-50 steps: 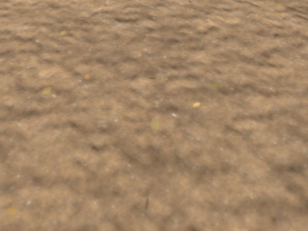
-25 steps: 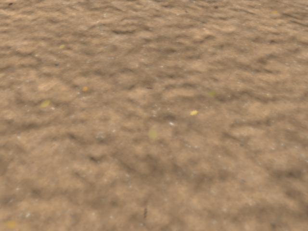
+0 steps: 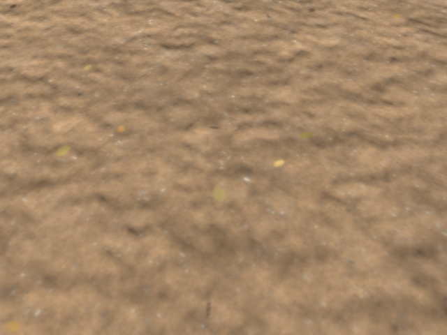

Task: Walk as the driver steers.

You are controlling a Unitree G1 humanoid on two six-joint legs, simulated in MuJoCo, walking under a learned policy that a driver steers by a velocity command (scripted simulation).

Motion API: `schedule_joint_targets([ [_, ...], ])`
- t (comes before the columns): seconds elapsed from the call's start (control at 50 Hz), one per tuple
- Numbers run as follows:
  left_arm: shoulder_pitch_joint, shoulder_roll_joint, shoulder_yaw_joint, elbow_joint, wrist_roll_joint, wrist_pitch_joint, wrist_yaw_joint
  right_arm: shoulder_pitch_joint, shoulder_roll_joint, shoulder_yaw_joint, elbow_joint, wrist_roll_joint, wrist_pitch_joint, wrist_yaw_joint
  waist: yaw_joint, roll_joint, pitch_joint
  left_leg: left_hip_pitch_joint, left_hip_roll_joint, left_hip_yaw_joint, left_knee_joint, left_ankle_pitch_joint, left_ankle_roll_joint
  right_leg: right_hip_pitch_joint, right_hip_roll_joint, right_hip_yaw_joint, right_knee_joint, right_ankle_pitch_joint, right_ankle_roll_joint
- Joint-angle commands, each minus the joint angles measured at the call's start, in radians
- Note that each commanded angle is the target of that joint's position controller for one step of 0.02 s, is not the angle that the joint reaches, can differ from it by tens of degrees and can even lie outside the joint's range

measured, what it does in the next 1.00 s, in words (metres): walks ahead: left foot, then right foot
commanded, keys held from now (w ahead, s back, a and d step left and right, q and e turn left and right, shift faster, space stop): no key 0.16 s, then w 0.40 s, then w+e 0.02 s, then no key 0.42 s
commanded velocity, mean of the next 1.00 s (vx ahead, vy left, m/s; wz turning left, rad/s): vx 0.19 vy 0.00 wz -0.01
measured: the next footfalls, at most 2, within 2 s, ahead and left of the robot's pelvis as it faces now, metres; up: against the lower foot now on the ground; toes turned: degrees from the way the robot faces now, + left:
left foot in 0.50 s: +0.11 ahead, +0.12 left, +0.00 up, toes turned +3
right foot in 0.90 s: +0.36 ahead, -0.02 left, +0.00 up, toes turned -4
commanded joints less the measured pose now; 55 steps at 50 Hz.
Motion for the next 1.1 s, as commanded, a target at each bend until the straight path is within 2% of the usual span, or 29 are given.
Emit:
schedule_joint_targets([
  [0.02,0.061,0.085,0.013,-0.007,0.000,-0.005,0.004,0.062,-0.077,-0.010,-0.003,0.000,-0.003,-0.003,0.000,-0.007,0.039,-0.034,0.098,-0.080,-0.046,0.124,0.028,-0.027,-0.125,0.116,-0.073,0.114,-0.015],
  [0.16,0.077,0.072,0.013,0.003,0.000,-0.006,0.005,0.080,-0.064,-0.008,0.004,0.000,-0.004,-0.005,0.000,-0.007,0.044,-0.040,0.099,-0.077,-0.040,0.119,0.026,-0.030,-0.123,0.118,-0.072,0.113,-0.017],
  [0.22,0.097,0.110,0.032,0.005,0.001,0.004,0.004,0.092,-0.066,-0.014,-0.003,-0.008,0.000,-0.003,0.008,-0.050,0.043,-0.087,0.036,-0.027,0.031,-0.145,0.043,-0.043,-0.106,0.150,-0.102,-0.260,-0.047],
  [0.24,0.117,0.131,0.043,0.005,0.002,0.011,0.002,0.084,-0.066,-0.018,-0.016,-0.015,0.001,0.001,0.018,-0.084,0.068,-0.156,0.006,0.000,0.097,-0.261,0.053,-0.054,-0.129,0.203,-0.126,-0.437,-0.079],
  [0.28,0.193,0.155,0.062,0.019,0.005,0.019,-0.002,0.035,-0.035,-0.014,-0.059,-0.036,-0.004,0.015,0.051,-0.146,0.139,-0.309,-0.016,0.068,0.265,-0.294,0.057,-0.052,-0.258,0.384,-0.226,-0.666,-0.162],
  [0.32,0.208,0.146,0.070,0.019,0.015,0.010,-0.005,-0.014,-0.040,-0.018,-0.101,-0.038,-0.023,0.027,0.057,-0.129,0.175,-0.382,0.041,0.067,0.415,-0.254,0.057,-0.076,-0.347,0.483,-0.287,-0.613,-0.217],
  [0.36,0.183,0.155,0.078,0.002,0.019,-0.008,-0.009,-0.019,-0.052,-0.027,-0.125,-0.031,-0.043,0.040,0.034,-0.085,0.144,-0.419,0.068,0.051,0.459,-0.256,0.058,-0.036,-0.343,0.442,-0.282,-0.483,-0.214],
  [0.42,0.125,0.153,0.083,-0.021,0.009,-0.027,-0.013,0.003,-0.043,-0.036,-0.141,-0.016,-0.063,0.050,-0.005,-0.099,0.112,-0.257,0.045,0.093,0.299,-0.201,0.058,-0.107,-0.264,0.289,-0.230,-0.340,-0.167],
  [0.46,0.085,0.153,0.087,-0.034,-0.003,-0.028,-0.015,0.124,-0.021,-0.040,-0.104,-0.009,-0.065,0.047,-0.062,-0.083,0.096,-0.003,-0.004,0.154,0.123,-0.061,0.060,-0.251,-0.207,0.202,-0.142,-0.342,-0.143],
  [0.48,0.082,0.138,0.084,-0.041,0.002,-0.032,-0.017,0.204,-0.034,-0.049,-0.076,-0.010,-0.066,0.041,-0.087,-0.047,0.082,0.134,-0.021,0.145,0.076,-0.077,0.058,-0.338,-0.170,0.168,-0.052,-0.352,-0.129],
  [0.5,0.058,0.092,0.070,-0.062,0.009,-0.042,-0.023,0.301,-0.083,-0.064,-0.058,-0.021,-0.074,0.032,-0.126,0.081,0.062,0.252,0.113,-0.046,-0.037,-0.209,0.073,-0.443,-0.100,0.079,0.165,-0.312,-0.096],
  [0.52,0.044,0.009,0.047,-0.107,0.005,-0.053,-0.034,0.419,-0.192,-0.088,-0.052,-0.020,-0.077,0.026,-0.146,0.300,0.001,0.331,0.370,-0.486,-0.242,-0.547,0.149,-0.591,0.014,-0.067,0.499,-0.320,-0.051],
  [0.54,0.027,0.096,0.068,-0.121,0.035,-0.050,-0.043,0.403,-0.196,-0.093,-0.034,-0.017,-0.062,0.024,-0.111,0.225,0.073,0.209,0.433,-0.631,-0.280,-0.669,0.221,-0.647,-0.019,-0.016,0.678,-0.334,-0.064],
  [0.56,-0.016,0.108,0.072,-0.131,0.039,-0.052,-0.055,0.285,-0.151,-0.082,-0.078,-0.016,-0.065,0.030,-0.058,0.094,0.154,0.119,0.396,-0.547,-0.273,-0.608,0.214,-0.667,-0.076,0.024,0.740,-0.224,-0.069],
  [0.58,-0.009,0.081,0.066,-0.122,0.028,-0.058,-0.064,0.215,-0.136,-0.078,-0.104,-0.014,-0.077,0.035,-0.027,0.054,0.156,0.077,0.347,-0.426,-0.277,-0.460,0.190,-0.637,-0.098,0.044,0.733,-0.130,-0.062],
  [0.62,0.024,0.075,0.069,-0.097,0.027,-0.059,-0.068,0.183,-0.080,-0.058,-0.116,-0.010,-0.098,0.028,0.010,0.020,0.128,0.066,0.271,-0.226,-0.259,-0.011,0.154,-0.550,-0.114,0.021,0.688,-0.033,-0.030],
  [0.68,0.031,0.057,0.070,-0.093,0.022,-0.039,-0.056,0.257,-0.058,-0.042,-0.080,-0.011,-0.110,0.021,0.028,0.055,0.054,0.122,0.223,-0.039,-0.133,0.688,0.139,-0.505,-0.072,-0.039,0.662,-0.016,0.003],
  [0.78,-0.163,0.020,0.043,-0.157,0.003,-0.029,-0.037,0.269,-0.055,-0.023,-0.067,-0.014,-0.094,0.006,-0.009,0.123,0.063,0.056,0.162,0.066,-0.071,0.874,0.109,-0.365,-0.009,-0.120,0.329,0.085,0.008],
  [0.82,-0.126,0.037,0.041,-0.141,0.001,-0.030,-0.027,0.276,-0.066,-0.024,-0.059,-0.015,-0.090,0.001,-0.004,0.142,0.030,0.072,0.181,0.052,-0.011,0.918,0.111,-0.276,0.008,-0.117,0.271,0.109,-0.014],
  [0.86,-0.024,0.066,0.050,-0.103,0.003,-0.039,-0.018,0.245,-0.076,-0.028,-0.062,-0.009,-0.090,-0.001,0.040,0.129,-0.004,0.089,0.200,0.029,0.092,0.954,0.111,-0.170,0.020,-0.098,0.209,0.119,-0.048],
  [0.88,0.051,0.073,0.056,-0.076,0.007,-0.049,-0.013,0.220,-0.084,-0.031,-0.063,-0.002,-0.089,0.001,0.086,0.095,-0.022,0.083,0.186,0.039,0.194,0.897,0.099,-0.081,0.016,-0.092,0.100,0.211,-0.061],
  [0.9,0.128,0.110,0.066,-0.053,0.018,-0.064,-0.010,0.231,-0.084,-0.032,-0.065,0.004,-0.092,0.006,0.109,0.053,-0.070,0.010,0.152,0.045,0.319,0.684,0.074,0.073,-0.064,-0.018,0.049,0.458,-0.077],
  [0.92,0.219,0.185,0.081,-0.042,0.033,-0.073,-0.011,0.282,-0.051,-0.027,-0.081,0.015,-0.089,0.001,0.100,-0.079,-0.182,-0.127,0.063,0.096,0.570,0.138,0.050,0.273,-0.297,0.194,0.134,0.994,-0.145],
  [0.94,0.196,0.163,0.071,-0.045,0.009,-0.065,-0.014,0.422,0.014,-0.026,-0.038,0.046,-0.060,0.003,0.042,-0.182,-0.315,-0.175,-0.034,0.053,0.770,-0.426,0.032,0.305,-0.460,0.385,0.110,1.171,-0.327],
  [0.96,0.110,0.131,0.066,-0.068,-0.019,-0.055,-0.018,0.376,-0.024,-0.036,-0.030,0.005,-0.038,0.001,0.023,-0.089,-0.236,-0.184,0.004,-0.001,0.805,-0.414,0.027,0.156,-0.427,0.376,0.030,0.842,-0.332],
  [0.98,0.015,0.092,0.054,-0.087,-0.017,-0.047,-0.014,0.274,-0.019,-0.038,-0.055,-0.025,-0.029,0.005,0.014,-0.074,-0.089,-0.226,0.017,0.001,0.791,-0.381,0.022,0.014,-0.379,0.331,-0.043,0.599,-0.301],
  [1.0,-0.034,0.056,0.040,-0.096,-0.006,-0.043,-0.009,0.219,-0.008,-0.039,-0.064,-0.034,-0.023,0.010,-0.008,-0.040,-0.025,-0.211,0.042,-0.010,0.719,-0.326,0.017,-0.083,-0.334,0.276,-0.099,0.467,-0.255],
  [1.04,-0.049,0.041,0.030,-0.088,0.007,-0.038,0.004,0.224,0.020,-0.034,-0.054,-0.030,-0.003,0.013,-0.045,-0.067,0.004,-0.118,0.053,0.011,0.569,-0.268,0.002,-0.185,-0.255,0.160,-0.131,0.414,-0.189],
  [1.1,0.004,0.070,0.032,-0.070,0.014,-0.041,0.002,0.228,0.028,-0.029,-0.036,-0.012,0.019,-0.002,-0.037,-0.066,-0.039,-0.079,0.033,0.038,0.389,-0.264,-0.007,-0.139,-0.234,0.141,-0.122,0.315,-0.160],
])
